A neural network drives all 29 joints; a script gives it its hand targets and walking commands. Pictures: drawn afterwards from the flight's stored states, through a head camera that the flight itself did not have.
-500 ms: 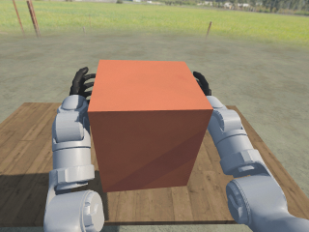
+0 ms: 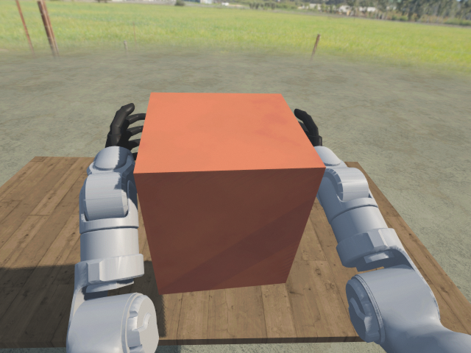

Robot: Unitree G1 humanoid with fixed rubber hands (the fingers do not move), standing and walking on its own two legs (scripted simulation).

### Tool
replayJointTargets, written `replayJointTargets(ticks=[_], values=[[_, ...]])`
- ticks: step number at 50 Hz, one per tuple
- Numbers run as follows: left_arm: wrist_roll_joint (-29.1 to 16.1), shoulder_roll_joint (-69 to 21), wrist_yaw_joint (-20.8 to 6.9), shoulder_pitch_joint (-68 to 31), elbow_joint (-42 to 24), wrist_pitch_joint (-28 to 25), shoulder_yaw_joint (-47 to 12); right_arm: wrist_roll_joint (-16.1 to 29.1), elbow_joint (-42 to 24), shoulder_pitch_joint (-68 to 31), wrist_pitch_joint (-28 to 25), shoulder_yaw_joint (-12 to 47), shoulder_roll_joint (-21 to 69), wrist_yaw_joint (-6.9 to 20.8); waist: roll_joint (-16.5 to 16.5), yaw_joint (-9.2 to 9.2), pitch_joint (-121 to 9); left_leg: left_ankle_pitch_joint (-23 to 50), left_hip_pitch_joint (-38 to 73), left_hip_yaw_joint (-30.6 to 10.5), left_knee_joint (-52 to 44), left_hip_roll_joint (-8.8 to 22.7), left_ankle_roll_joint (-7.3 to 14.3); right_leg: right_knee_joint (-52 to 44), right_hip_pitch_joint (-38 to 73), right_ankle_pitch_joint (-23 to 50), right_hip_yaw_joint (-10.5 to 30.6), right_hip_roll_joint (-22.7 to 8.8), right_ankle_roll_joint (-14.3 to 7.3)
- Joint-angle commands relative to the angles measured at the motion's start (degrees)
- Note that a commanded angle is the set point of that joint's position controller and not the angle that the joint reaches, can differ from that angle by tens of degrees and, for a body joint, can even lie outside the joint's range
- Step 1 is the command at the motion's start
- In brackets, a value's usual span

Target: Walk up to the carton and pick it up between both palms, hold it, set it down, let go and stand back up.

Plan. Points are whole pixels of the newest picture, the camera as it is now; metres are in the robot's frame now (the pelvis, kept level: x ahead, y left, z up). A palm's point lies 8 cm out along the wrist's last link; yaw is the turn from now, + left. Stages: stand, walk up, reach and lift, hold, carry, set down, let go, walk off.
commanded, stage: hold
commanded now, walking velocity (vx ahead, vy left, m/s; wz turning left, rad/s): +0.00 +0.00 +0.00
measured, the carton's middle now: (221, 192) +0.33 +0.00 +0.20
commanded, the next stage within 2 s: none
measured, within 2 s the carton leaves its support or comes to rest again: neither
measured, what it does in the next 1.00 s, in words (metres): stands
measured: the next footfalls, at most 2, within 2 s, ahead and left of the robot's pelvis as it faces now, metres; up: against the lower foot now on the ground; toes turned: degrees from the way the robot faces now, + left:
none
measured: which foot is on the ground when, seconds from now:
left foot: down 0.00-1.00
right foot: down 0.00-1.00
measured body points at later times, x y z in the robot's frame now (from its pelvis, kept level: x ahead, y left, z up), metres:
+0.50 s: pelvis +0.00 -0.01 +0.00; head -0.09 +0.01 +0.44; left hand +0.37 +0.15 +0.26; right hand +0.37 -0.15 +0.25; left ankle +0.02 +0.12 -0.75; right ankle +0.00 -0.12 -0.75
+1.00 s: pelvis +0.00 +0.00 +0.00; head -0.09 +0.02 +0.44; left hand +0.37 +0.15 +0.27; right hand +0.37 -0.15 +0.25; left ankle +0.02 +0.12 -0.75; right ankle +0.00 -0.12 -0.75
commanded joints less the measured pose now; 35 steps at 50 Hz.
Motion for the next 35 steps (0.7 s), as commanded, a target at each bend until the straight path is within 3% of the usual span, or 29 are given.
replayJointTargets(ticks=[1,3,6,9,11,13,16,17,18,23,24,26,28,30,31,33,35], values=[[-9.2,-33.2,-8.0,-41.1,-6.4,-2.8,-30.8,6.1,-17.6,-42.9,-1.9,16.7,37.1,5.0,4.5,-0.74,-16.2,17.0,8.1,1.4,-1.8,-1.6,-2.9,-1.4,-0.5,10.3,-2.5,3.7,1.7],[-8.8,-32.8,-8.1,-40.4,-3.2,-2.7,-29.4,5.5,-16.6,-43.6,-1.8,15.8,37.3,5.2,3.2,-0.65,-13.2,11.1,6.3,1.5,-3.6,-1.7,-1.6,-2.3,-1.5,6.6,-2.2,3.0,1.9],[-9.4,-33.5,-8.2,-41.6,-5.2,-2.9,-29.4,5.5,-18.4,-44.3,-2.2,17.4,38.7,5.2,2.4,0.19,-15.8,14.4,6.2,1.7,-2.2,-1.7,-1.5,-1.1,1.3,10.5,-2.0,3.2,2.4],[-9.7,-33.7,-8.2,-41.5,-2.9,-3.0,-29.8,5.7,-19.3,-47.0,-3.0,17.3,39.8,5.3,2.6,0.31,-17.9,10.8,5.4,2.1,-3.3,-2.2,-0.8,-1.7,0.5,8.0,-1.6,2.6,2.5],[-7.8,-32.7,-8.5,-39.3,3.2,-2.6,-25.9,4.1,-17.1,-48.0,-2.7,16.0,38.6,5.2,1.2,1.45,-12.9,8.0,4.4,2.6,-3.6,-2.3,-0.1,-2.3,-0.7,6.9,-1.3,2.0,2.7],[-9.9,-33.8,-8.3,-42.1,-3.5,-3.5,-29.2,5.6,-20.4,-47.8,-3.4,18.1,40.2,5.0,2.0,0.79,-20.2,12.7,6.1,2.1,-2.2,-2.5,-0.4,-1.2,2.2,11.9,-1.3,2.5,2.7],[-8.5,-32.9,-8.3,-40.6,-0.4,-3.2,-27.9,4.8,-16.9,-46.0,-2.4,16.7,38.8,4.4,1.9,0.06,-16.4,11.0,4.8,2.2,-2.7,-2.5,-0.9,-1.8,1.6,10.6,-1.1,2.5,2.6],[-8.7,-32.4,-8.5,-41.3,-1.5,-3.5,-27.7,4.6,-17.2,-45.4,-2.6,16.7,39.7,4.4,0.5,0.45,-17.0,10.8,4.8,2.6,-3.1,-2.6,-0.7,-1.6,2.3,11.0,-1.2,2.6,2.6],[-8.2,-32.0,-8.7,-41.4,-1.6,-3.3,-28.2,4.5,-16.0,-43.7,-2.2,16.0,39.1,4.5,1.8,0.07,-15.7,10.2,4.5,2.1,-3.5,-2.7,-0.7,-1.7,2.3,10.9,-0.8,2.4,3.0],[-8.5,-31.4,-9.4,-39.4,-1.5,-2.8,-27.0,5.3,-18.7,-45.6,-2.3,17.0,38.7,3.8,0.8,0.01,-16.4,11.3,5.7,2.4,-2.7,-2.7,-0.5,-1.1,3.5,13.6,-1.3,2.0,3.5],[-7.4,-31.1,-9.6,-39.9,-1.7,-2.7,-26.9,5.0,-16.1,-43.7,-1.9,16.3,38.3,3.9,2.3,-0.09,-14.5,11.2,5.4,2.4,-3.0,-2.8,-0.8,-1.7,2.6,13.2,-1.1,1.8,3.3],[-8.3,-31.7,-9.8,-41.1,-2.8,-3.2,-27.6,5.4,-18.0,-44.4,-2.3,16.3,38.8,4.0,2.2,-0.77,-16.5,11.6,4.7,2.3,-3.1,-2.8,-1.0,-1.3,2.9,13.4,-1.2,2.0,3.0],[-8.4,-31.8,-9.7,-42.5,-1.7,-3.2,-27.9,5.5,-19.3,-47.1,-2.5,16.7,39.2,3.9,2.2,0.12,-16.0,11.2,4.4,1.9,-3.0,-2.6,-0.9,-1.4,2.2,11.7,-1.2,2.1,3.0],[-8.4,-31.9,-9.2,-42.0,-2.1,-3.2,-28.4,4.6,-16.2,-44.8,-2.2,15.7,39.0,4.2,3.1,-0.38,-14.8,12.3,4.8,2.0,-2.9,-2.4,-1.5,-1.4,1.5,11.1,-1.8,2.5,2.6],[-8.5,-32.4,-9.1,-40.9,-1.3,-2.9,-28.3,5.3,-18.4,-46.0,-2.5,16.2,38.6,4.4,3.2,-0.06,-16.8,11.5,5.7,2.1,-2.5,-2.6,-1.3,-1.2,1.8,10.8,-1.6,2.3,2.9],[-7.6,-31.9,-9.1,-41.1,-1.3,-2.7,-28.0,5.3,-16.9,-45.8,-2.3,16.0,38.7,4.5,3.2,0.16,-15.7,11.7,5.4,2.2,-2.9,-2.2,-1.6,-1.5,1.4,10.5,-1.7,2.3,2.2],[-9.3,-33.6,-8.7,-41.8,-4.2,-3.2,-30.5,6.7,-20.0,-47.0,-3.0,17.3,38.4,4.5,4.9,-0.46,-19.3,15.9,7.9,1.7,-1.7,-2.4,-2.3,-1.1,0.6,13.2,-2.0,2.8,2.4]])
